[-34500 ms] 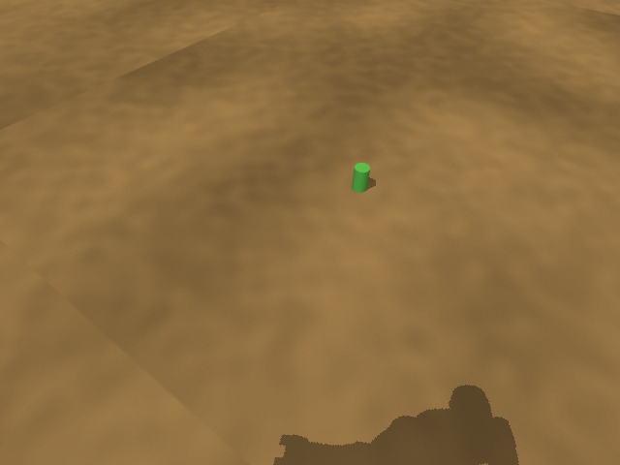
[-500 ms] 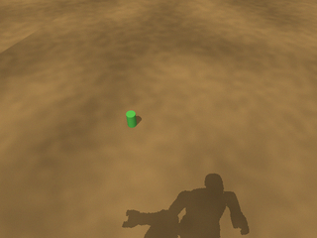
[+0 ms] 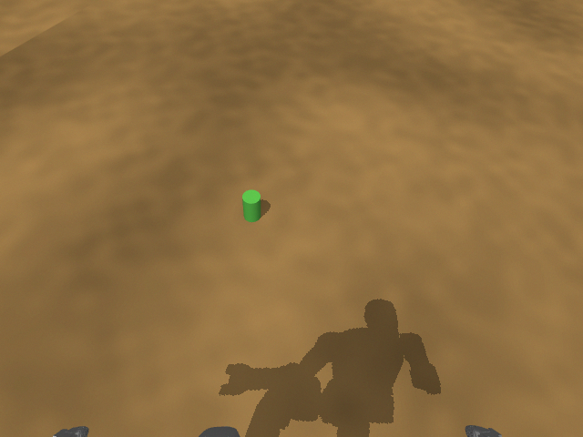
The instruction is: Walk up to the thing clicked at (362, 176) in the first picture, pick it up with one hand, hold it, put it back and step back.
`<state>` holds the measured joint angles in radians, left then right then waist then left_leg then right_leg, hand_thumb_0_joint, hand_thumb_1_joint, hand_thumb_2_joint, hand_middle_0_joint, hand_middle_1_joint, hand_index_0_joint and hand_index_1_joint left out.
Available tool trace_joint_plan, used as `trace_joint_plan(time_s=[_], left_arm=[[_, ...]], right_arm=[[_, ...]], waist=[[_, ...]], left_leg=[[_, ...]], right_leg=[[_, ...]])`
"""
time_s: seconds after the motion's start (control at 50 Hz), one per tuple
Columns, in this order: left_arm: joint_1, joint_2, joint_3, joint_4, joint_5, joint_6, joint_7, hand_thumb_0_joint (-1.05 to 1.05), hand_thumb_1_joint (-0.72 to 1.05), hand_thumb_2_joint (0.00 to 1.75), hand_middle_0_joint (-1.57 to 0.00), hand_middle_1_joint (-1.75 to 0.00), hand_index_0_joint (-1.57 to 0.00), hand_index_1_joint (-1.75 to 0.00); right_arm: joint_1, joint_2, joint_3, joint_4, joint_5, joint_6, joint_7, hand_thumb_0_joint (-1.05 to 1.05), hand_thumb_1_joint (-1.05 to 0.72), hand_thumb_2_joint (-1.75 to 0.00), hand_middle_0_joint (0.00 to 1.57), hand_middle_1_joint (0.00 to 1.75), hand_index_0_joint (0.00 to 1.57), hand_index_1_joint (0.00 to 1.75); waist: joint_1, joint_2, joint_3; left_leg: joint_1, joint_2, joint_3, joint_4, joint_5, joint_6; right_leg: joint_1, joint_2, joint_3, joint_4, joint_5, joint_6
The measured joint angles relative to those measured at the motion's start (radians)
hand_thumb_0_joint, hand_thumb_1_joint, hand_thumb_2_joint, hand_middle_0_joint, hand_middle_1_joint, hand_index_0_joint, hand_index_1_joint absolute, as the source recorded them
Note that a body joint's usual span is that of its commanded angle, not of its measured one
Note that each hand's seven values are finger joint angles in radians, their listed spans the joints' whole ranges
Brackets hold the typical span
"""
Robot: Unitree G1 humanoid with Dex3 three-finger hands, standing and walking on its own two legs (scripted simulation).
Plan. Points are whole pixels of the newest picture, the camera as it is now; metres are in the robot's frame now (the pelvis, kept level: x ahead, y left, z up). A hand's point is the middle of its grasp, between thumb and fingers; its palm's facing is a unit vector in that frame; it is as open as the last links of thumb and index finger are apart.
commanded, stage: step back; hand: left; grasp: from the side
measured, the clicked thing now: (251, 206) +1.01 +0.15 -0.70
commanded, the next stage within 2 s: stand in 0.14 s
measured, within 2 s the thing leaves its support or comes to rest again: neither
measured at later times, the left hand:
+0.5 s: hand out of the picture +0.10 +0.24 -0.13, palm faces -0.02 -0.94 -0.34, open 7.4 cm
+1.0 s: hand out of the picture +0.05 +0.25 -0.13, palm faces -0.02 -0.94 -0.34, open 7.4 cm
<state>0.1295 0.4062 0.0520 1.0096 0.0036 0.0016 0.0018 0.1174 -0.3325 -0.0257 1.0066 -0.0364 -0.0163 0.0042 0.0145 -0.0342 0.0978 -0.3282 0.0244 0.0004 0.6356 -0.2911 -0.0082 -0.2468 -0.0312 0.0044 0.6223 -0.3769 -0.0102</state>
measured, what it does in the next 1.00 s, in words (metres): stands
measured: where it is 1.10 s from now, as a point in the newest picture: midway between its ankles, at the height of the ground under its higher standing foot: outside the picture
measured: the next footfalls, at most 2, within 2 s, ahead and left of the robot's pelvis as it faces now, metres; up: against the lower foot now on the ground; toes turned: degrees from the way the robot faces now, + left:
none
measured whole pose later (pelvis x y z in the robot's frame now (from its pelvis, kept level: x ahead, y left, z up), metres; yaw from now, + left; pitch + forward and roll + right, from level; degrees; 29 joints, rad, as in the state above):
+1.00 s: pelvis -0.01 -0.01 +0.02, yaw +0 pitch -3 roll +0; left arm 0.12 0.36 0.01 1.14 0.01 -0.01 -0.02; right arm 0.11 -0.35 -0.01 1.15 -0.02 0.00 0.02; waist -0.01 0.01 0.06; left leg -0.17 0.04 -0.01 0.35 -0.13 -0.03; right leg -0.10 -0.02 -0.01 0.35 -0.20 0.02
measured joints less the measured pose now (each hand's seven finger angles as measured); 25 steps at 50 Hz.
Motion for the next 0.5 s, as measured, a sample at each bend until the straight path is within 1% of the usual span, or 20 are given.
trace_joint_plan(time_s=[0.02,0.04,0.06,0.1,0.16,0.22,0.3,0.5], left_arm=[[-0.007,-0.008,0.0,0.008,0.002,-0.005,0.003,0.0,0.9,0.9,-0.21,-0.3,-0.21,-0.3],[-0.012,-0.018,-0.001,0.014,0.005,-0.009,0.005,0.0,0.91,0.9,-0.21,-0.3,-0.2,-0.29],[-0.012,-0.025,-0.004,0.017,0.007,-0.013,0.005,0.0,0.91,0.9,-0.21,-0.3,-0.2,-0.29],[-0.01,-0.028,-0.009,0.024,0.008,-0.012,0.002,0.0,0.9,0.9,-0.21,-0.3,-0.21,-0.3],[-0.022,-0.033,-0.017,0.038,0.005,-0.007,0.001,0.0,0.9,0.9,-0.21,-0.3,-0.21,-0.3],[-0.034,-0.044,-0.029,0.053,0.0,-0.014,-0.001,0.0,0.9,0.9,-0.21,-0.3,-0.21,-0.3],[-0.047,-0.053,-0.04,0.074,0.0,-0.016,-0.005,0.0,0.9,0.9,-0.21,-0.3,-0.21,-0.3],[-0.064,-0.061,-0.045,0.107,0.004,-0.022,-0.011,0.0,0.9,0.9,-0.21,-0.3,-0.21,-0.3]], right_arm=[[-0.014,-0.004,0.0,0.002,0.005,0.003,-0.002,0.01,-0.9,-0.9,0.21,0.3,0.21,0.3],[-0.025,-0.008,-0.001,0.005,0.011,0.008,-0.004,0.01,-0.9,-0.9,0.21,0.3,0.21,0.3],[-0.034,-0.011,-0.002,0.006,0.017,0.012,-0.007,0.01,-0.9,-0.9,0.21,0.3,0.21,0.3],[-0.046,-0.007,-0.002,0.013,0.022,0.014,-0.01,0.01,-0.9,-0.9,0.21,0.3,0.21,0.3],[-0.058,-0.006,0.001,0.034,0.019,0.01,-0.006,0.0,-0.9,-0.9,0.21,0.3,0.21,0.3],[-0.066,-0.011,0.007,0.054,0.02,0.007,0.002,0.0,-0.9,-0.9,0.21,0.3,0.21,0.3],[-0.073,-0.012,0.013,0.07,0.024,0.005,0.007,0.0,-0.9,-0.9,0.21,0.3,0.2,0.3],[-0.061,-0.019,0.015,0.112,0.024,0.011,0.013,0.01,-0.9,-0.9,0.21,0.3,0.2,0.3]], waist=[[-0.002,0.017,0.009],[-0.006,0.036,0.013],[-0.007,0.047,0.011],[-0.006,0.043,0.001],[-0.005,0.039,-0.012],[-0.003,0.046,-0.019],[-0.01,0.046,-0.022],[-0.023,0.039,-0.02]], left_leg=[[0.0,0.01,-0.006,0.01,-0.006,-0.003],[0.001,0.02,-0.014,0.017,-0.011,-0.005],[0.002,0.024,-0.017,0.017,-0.012,-0.006],[0.018,0.016,-0.006,-0.006,-0.006,-0.008],[0.048,0.004,0.0,-0.045,0.008,-0.007],[0.081,0.004,-0.001,-0.086,0.027,-0.008],[0.12,0.004,0.0,-0.145,0.057,-0.012],[0.169,0.012,-0.004,-0.252,0.126,-0.021]], right_leg=[[0.014,0.01,-0.005,-0.024,0.039,0.017],[0.026,0.02,-0.012,-0.039,0.046,0.028],[0.031,0.024,-0.014,-0.046,0.045,0.033],[0.031,0.014,-0.006,-0.04,0.034,0.038],[0.047,0.002,-0.001,-0.05,0.032,0.039],[0.081,0.002,-0.004,-0.093,0.051,0.039],[0.116,0.002,-0.005,-0.144,0.078,0.037],[0.163,0.011,-0.01,-0.245,0.143,0.03]])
